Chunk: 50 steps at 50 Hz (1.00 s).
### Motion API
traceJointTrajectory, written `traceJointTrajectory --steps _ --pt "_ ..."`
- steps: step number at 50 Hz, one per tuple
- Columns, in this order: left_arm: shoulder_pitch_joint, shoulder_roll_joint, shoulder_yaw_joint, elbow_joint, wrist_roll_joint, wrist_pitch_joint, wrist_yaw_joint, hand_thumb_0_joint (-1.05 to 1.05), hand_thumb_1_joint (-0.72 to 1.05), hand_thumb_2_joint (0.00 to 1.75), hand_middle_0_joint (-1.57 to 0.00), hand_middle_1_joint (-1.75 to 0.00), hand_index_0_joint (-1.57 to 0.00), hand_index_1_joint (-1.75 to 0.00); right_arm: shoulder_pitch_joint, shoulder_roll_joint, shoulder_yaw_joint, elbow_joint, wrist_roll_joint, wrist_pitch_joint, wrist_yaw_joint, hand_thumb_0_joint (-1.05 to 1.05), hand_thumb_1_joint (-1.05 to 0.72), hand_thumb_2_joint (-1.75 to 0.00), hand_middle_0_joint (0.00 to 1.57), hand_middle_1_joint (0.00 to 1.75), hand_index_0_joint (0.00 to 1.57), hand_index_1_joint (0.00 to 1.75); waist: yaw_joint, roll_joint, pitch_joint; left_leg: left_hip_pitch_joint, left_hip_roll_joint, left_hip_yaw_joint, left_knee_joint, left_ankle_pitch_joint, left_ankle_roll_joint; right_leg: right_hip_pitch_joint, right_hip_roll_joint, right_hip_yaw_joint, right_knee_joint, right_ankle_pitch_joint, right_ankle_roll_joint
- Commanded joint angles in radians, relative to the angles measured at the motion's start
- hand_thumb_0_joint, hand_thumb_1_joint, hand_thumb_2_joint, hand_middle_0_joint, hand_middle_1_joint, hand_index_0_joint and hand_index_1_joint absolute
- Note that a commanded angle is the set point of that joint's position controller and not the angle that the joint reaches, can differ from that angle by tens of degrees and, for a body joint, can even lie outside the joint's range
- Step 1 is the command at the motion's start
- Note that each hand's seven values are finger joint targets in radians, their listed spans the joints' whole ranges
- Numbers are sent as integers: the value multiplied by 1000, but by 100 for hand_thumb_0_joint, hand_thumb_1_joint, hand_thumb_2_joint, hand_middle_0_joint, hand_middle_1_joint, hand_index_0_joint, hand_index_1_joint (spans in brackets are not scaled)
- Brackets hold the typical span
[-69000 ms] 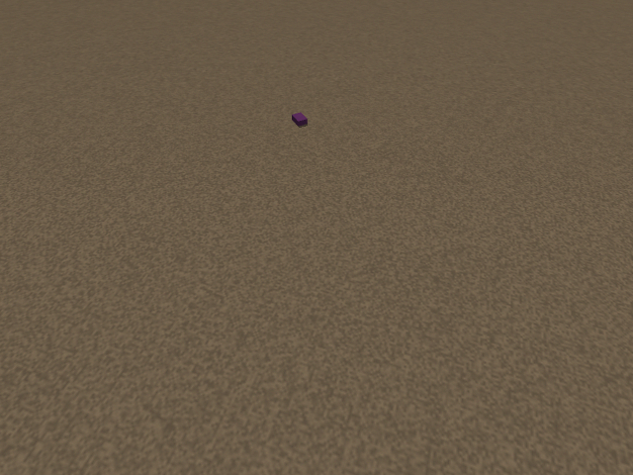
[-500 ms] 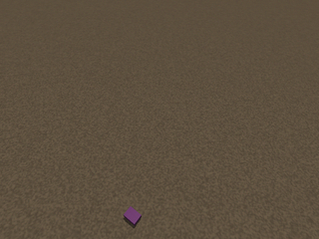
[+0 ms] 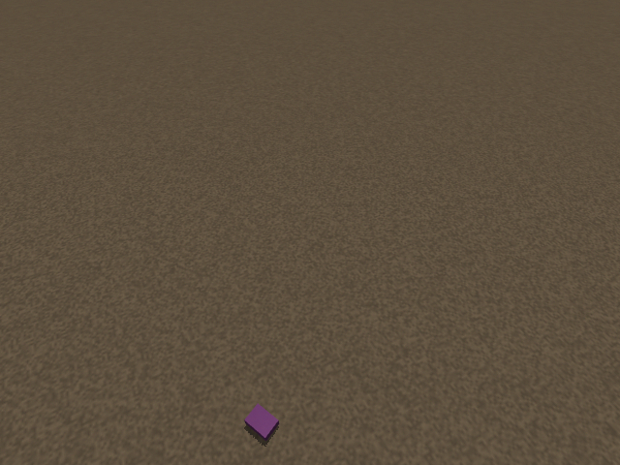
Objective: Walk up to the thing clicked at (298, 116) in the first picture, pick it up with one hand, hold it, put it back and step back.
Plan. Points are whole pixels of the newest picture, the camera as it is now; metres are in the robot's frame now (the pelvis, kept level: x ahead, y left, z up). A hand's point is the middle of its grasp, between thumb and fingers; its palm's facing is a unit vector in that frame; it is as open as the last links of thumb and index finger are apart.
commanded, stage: stand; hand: left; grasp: from above
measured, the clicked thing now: (261, 421) +0.42 +0.15 -0.76
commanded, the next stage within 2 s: step back in 1.50 s
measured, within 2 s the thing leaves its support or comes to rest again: neither
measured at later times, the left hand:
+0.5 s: hand out of the picture +0.08 +0.24 -0.16, palm faces +0.03 -0.94 -0.34, open 7.3 cm
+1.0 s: hand out of the picture +0.09 +0.24 -0.15, palm faces +0.01 -0.94 -0.34, open 7.3 cm
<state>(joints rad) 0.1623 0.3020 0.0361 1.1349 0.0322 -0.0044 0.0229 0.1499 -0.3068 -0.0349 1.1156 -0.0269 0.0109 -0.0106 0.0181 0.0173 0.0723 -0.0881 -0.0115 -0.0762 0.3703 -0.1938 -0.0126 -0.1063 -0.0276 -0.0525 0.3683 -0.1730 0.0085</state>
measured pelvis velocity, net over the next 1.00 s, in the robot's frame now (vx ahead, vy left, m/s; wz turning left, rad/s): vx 0.02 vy -0.01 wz -0.01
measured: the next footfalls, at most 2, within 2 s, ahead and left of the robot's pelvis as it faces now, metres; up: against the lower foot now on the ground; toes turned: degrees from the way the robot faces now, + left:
left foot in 1.82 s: -0.01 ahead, +0.15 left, +0.00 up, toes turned -2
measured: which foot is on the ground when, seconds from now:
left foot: down 0.00-1.00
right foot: down 0.00-1.00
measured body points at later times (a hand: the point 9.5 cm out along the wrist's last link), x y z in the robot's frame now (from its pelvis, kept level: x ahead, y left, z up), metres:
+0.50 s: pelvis +0.01 -0.01 +0.00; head +0.01 -0.01 +0.45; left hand +0.08 +0.29 -0.13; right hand +0.07 -0.30 -0.14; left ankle +0.01 +0.13 -0.75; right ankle +0.02 -0.12 -0.75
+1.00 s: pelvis +0.02 -0.01 +0.00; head +0.02 -0.02 +0.45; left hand +0.09 +0.29 -0.13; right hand +0.09 -0.31 -0.14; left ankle +0.01 +0.13 -0.75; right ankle +0.02 -0.12 -0.75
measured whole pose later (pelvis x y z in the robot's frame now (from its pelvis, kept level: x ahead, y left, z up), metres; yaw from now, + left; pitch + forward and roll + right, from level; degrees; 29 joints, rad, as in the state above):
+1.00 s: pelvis +0.02 -0.01 +0.00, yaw +0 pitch -3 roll +0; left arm 0.11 0.32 0.03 1.15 0.02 -0.01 0.01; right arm 0.12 -0.33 -0.01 1.13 -0.02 0.00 -0.01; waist 0.01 0.01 0.06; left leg -0.07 0.01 -0.07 0.32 -0.19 -0.03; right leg -0.10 -0.01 -0.05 0.33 -0.17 -0.01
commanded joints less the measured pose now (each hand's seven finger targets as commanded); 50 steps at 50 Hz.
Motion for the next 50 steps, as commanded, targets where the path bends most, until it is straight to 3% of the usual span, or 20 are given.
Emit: traceJointTrajectory --steps 1,8,14,16,19,26,31,34,36,50 --pt "-42 197 34 -49 -4 -21 10 0 90 90 -20 -30 -20 -30 -38 -183 -29 -60 5 -25 -13 0 -90 -90 20 30 20 30 -1 -25 -17 -61 92 -74 -76 31 39 12 -99 118 -111 -62 -15" --pt "-72 222 42 -49 -9 -21 6 0 90 90 -20 -30 -20 -30 -21 -186 -22 -53 4 -22 -12 0 -90 -90 20 30 20 30 -9 -24 -13 -84 92 -66 -73 12 37 9 -103 132 -127 -91 -19" --pt "-66 210 39 -38 -13 -21 3 0 90 90 -20 -30 -20 -30 -24 -200 -18 -48 5 -30 -14 0 -90 -90 20 30 20 30 -3 8 -34 -77 105 -74 -86 66 35 44 -97 116 -104 -9 -21" --pt "-67 211 40 -40 -15 -23 2 0 90 90 -20 -30 -20 -30 -32 -203 -17 -50 7 -32 -16 0 -90 -90 20 30 20 30 -3 1 -67 -51 109 -70 -81 125 35 62 -101 110 -89 87 -21" --pt "-74 212 40 -38 -14 -23 2 0 90 90 -20 -30 -20 -30 -33 -203 -14 -50 7 -34 -18 0 -90 -90 20 30 20 30 -4 0 -80 -32 112 -66 -79 168 34 71 -101 101 -81 136 -19" --pt "-90 209 37 -35 -16 -19 0 0 90 90 -20 -30 -20 -30 -42 -209 -10 -43 7 -31 -20 0 -90 -90 20 30 20 30 -5 -9 -47 -53 114 -66 -91 132 32 58 -96 99 -93 85 -16" --pt "-89 218 35 -41 -17 -22 -2 0 90 90 -20 -30 -20 -30 -45 -214 -11 -47 9 -34 -17 0 -90 -90 20 30 20 30 -7 -14 -68 -26 116 -62 -92 166 29 59 -98 99 -92 113 -20" --pt "-100 219 33 -44 -16 -22 -2 0 90 90 -20 -30 -20 -30 -59 -215 -9 -49 8 -32 -15 0 -90 -90 20 30 20 30 -7 -8 -52 -37 114 -61 -98 127 29 42 -95 100 -99 70 -17" --pt "-101 223 33 -45 -16 -24 -3 0 90 90 -20 -30 -20 -30 -59 -217 -10 -47 8 -33 -15 0 -90 -90 20 30 20 30 -11 -13 -67 -21 119 -60 -92 147 31 45 -100 104 -93 108 -20" --pt "-96 233 26 -50 -18 -26 -7 0 90 90 -20 -30 -20 -30 -68 -227 -10 -45 9 -34 -11 0 -90 -90 20 30 20 30 -8 -6 -69 -35 118 -55 -100 125 28 41 -99 107 -93 84 -24"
